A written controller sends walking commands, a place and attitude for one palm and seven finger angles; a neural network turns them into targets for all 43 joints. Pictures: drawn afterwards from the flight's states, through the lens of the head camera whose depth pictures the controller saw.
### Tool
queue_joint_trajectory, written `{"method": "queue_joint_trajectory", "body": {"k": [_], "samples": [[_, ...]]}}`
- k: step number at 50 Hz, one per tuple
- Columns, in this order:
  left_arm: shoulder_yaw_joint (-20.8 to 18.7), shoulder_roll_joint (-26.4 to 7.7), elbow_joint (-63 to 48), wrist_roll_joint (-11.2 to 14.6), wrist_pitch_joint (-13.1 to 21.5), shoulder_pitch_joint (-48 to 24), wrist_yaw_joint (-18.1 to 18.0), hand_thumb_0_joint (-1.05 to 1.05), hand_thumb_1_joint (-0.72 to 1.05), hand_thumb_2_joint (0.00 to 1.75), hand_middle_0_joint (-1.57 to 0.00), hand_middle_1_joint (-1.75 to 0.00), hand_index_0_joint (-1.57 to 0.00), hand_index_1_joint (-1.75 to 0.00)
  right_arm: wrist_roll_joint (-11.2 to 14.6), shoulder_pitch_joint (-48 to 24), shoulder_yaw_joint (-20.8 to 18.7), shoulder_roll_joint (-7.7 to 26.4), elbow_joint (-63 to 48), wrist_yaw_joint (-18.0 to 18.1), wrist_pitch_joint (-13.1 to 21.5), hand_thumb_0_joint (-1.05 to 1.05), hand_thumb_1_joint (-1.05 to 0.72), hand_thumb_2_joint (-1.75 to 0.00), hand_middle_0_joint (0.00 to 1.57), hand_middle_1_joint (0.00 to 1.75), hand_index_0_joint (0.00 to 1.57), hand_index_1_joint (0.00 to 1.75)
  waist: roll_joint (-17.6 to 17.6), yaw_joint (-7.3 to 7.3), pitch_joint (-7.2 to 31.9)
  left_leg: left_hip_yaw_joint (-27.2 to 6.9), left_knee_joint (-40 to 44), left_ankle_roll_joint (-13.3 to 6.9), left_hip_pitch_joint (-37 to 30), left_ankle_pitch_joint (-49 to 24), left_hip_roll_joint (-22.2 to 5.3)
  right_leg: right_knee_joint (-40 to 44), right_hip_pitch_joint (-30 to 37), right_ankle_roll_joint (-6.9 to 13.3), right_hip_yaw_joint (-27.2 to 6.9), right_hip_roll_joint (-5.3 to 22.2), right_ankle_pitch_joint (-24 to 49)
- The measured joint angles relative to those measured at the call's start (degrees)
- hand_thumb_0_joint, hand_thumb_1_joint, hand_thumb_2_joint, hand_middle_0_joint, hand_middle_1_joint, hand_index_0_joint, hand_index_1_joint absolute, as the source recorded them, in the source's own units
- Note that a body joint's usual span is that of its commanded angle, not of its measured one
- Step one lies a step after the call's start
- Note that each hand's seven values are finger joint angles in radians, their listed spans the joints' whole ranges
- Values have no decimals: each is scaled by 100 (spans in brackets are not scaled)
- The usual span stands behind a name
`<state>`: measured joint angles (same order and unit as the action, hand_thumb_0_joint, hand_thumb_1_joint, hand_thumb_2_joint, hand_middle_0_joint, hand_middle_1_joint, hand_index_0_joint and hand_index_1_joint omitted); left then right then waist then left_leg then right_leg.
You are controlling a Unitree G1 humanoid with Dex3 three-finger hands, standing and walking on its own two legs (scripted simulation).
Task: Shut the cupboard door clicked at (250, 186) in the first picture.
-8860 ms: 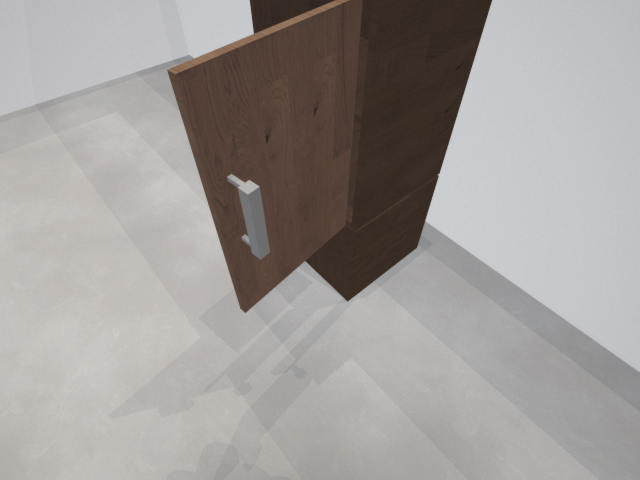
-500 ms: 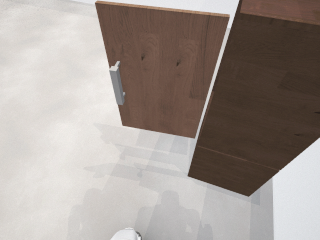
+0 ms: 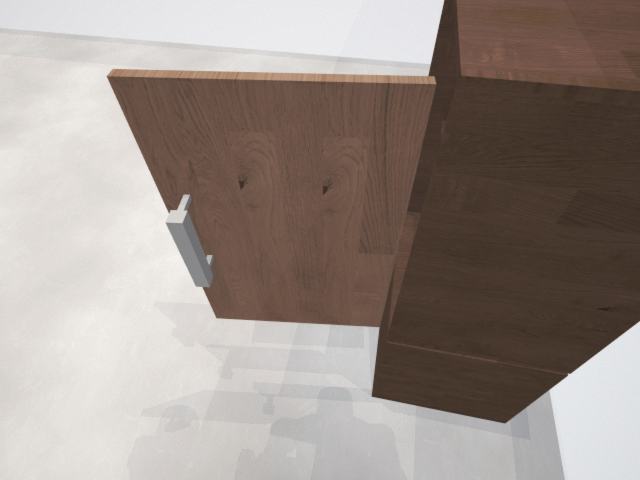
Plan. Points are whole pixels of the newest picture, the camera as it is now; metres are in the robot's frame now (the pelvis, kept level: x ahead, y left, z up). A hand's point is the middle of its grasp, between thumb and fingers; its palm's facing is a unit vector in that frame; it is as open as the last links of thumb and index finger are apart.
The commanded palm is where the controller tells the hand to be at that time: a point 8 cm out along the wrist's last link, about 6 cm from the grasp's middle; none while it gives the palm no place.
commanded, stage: come to a stop and stand still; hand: left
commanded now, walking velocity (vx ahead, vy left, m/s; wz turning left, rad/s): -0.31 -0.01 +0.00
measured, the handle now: (195, 242) +0.47 +0.23 -0.02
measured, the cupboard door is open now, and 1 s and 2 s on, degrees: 98 98 98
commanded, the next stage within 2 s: look again from close up in 1.36 s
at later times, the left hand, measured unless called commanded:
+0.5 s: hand out of the picture +0.05 +0.17 -0.17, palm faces +0.03 -0.97 -0.23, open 7.4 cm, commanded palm none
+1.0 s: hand out of the picture +0.03 +0.23 -0.16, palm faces +0.02 -0.95 -0.31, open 7.4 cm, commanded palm none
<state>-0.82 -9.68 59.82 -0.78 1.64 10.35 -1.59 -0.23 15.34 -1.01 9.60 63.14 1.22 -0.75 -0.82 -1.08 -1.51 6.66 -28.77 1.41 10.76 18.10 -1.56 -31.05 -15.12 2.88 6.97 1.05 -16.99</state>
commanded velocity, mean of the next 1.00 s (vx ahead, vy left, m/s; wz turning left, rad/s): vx -0.03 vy -0.01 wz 0.00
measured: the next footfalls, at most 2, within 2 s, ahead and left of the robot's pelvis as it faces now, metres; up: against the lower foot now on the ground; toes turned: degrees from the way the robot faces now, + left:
none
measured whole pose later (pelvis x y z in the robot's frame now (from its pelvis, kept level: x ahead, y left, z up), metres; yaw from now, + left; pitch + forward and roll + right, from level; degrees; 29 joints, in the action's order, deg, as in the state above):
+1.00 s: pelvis -0.02 +0.01 +0.00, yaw +0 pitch -2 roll +0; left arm -0.2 -15.2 56.1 -1.1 0.1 14.1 -2.0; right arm -0.9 10.8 -1.4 13.4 56.7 0.6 0.2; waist -0.6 0.4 -0.8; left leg 3.8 -29.4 -2.4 11.9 15.6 1.0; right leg -29.7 -11.8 -0.4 0.7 0.9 -15.9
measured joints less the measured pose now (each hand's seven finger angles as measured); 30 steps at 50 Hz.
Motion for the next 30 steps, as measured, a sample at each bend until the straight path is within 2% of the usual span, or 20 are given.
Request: {"method": "queue_joint_trajectory", "body": {"k": [6, 9, 11, 13, 16, 17, 19, 22, 25, 27, 28, 30], "samples": [[-68, -19, -122, 42, -254, -234, -39, 0, 91, 90, -20, -30, -20, -30, -19, 3, -63, -94, -84, 96, -96, 0, -91, -89, 20, 30, 20, 30, 133, -6, -179, 55, 99, -182, -127, 15, -12, -444, -194, -105, -47, 9, 232], [-146, -89, -254, 34, -412, -338, -38, 0, 91, 90, -20, -30, -20, -30, -91, 16, -87, -125, -179, 134, -93, 0, -91, -89, 20, 30, 20, 30, 155, -51, -264, -24, 129, -239, -132, 114, -14, -1235, -451, -149, -341, -74, -722], [-197, -116, -317, 29, -464, -423, -34, 0, 91, 90, -20, -30, -20, -30, -128, -4, -90, -129, -206, 144, -97, 0, -90, -89, 20, 30, 20, 30, 138, -43, -347, -94, 105, -222, -116, 87, -28, -1448, -480, -163, -478, -121, -948], [-218, -119, -374, 27, -466, -454, -23, 0, 91, 90, -20, -30, -20, -30, -139, -42, -104, -98, -221, 143, -105, 0, -90, -89, 20, 30, 20, 30, 76, -19, -403, -149, 79, -179, -97, 84, -59, -1269, -377, -166, -512, -133, -839], [-212, -160, -453, 0, -367, -336, -1, 0, 91, 90, -20, -30, -20, -30, -94, -76, -145, -45, -258, 109, -120, 0, -90, -89, 20, 30, 21, 30, 68, 55, -374, -158, -165, -74, 8, 221, -66, -316, 37, -175, -502, -67, 195], [-206, -168, -434, -17, -315, -275, -9, 0, 91, 90, -20, -30, -20, -30, -63, -114, -169, -14, -275, 91, -138, 0, -90, -89, 20, 30, 21, 30, 55, 59, -348, -155, -336, -38, 96, 297, -87, -236, 85, -156, -503, -80, 12], [-160, -128, -330, -37, -256, -195, -23, 0, 91, 90, -20, -30, -20, -30, -17, -236, -218, 75, -319, 88, -201, 0, -90, -89, 20, 30, 21, 30, -36, 21, -340, -325, -888, 20, 314, 909, -70, -230, 117, -94, -449, -123, -334], [-110, -69, -199, -54, -215, -71, -53, 0, 91, 90, -20, -30, -20, -30, 20, -469, -222, 135, -351, 106, -231, 0, -90, -89, 20, 30, 20, 30, -7, 52, -369, -490, -1506, 68, 529, 1304, 51, -57, 209, -75, -464, -133, -257], [-81, -43, -92, -49, -208, 68, -58, 0, 91, 90, -20, -30, -20, -30, 41, -636, -187, 120, -394, 96, -159, 0, -91, -89, 19, 30, 20, 30, 121, 121, -358, -462, -1049, 103, 431, 914, 111, 117, 301, -62, -515, -135, -124], [-59, -28, -21, -17, -218, 165, -49, 0, 90, 90, -20, -30, -20, -30, 34, -691, -151, 109, -416, 82, -82, 0, -91, -89, 19, 30, 20, 30, 150, 139, -325, -436, -272, 89, 193, 125, 90, 96, 318, -92, -510, -179, -128], [-50, -23, 24, 2, -230, 194, -37, 0, 90, 90, -20, -30, -20, -30, 21, -708, -140, 96, -398, 79, -35, 0, -91, -89, 19, 30, 20, 30, 159, 149, -313, -433, -63, 2, 108, -225, 68, 49, 325, -112, -496, -204, -156], [-44, -32, 109, 15, -285, 235, -31, 1, 91, 90, -20, -30, -20, -30, -8, -711, -95, 24, -333, 69, -3, 0, -91, -89, 19, 30, 20, 30, 265, 212, -274, -400, -38, -142, 29, -189, 88, 138, 425, -152, -523, -185, -71]]}}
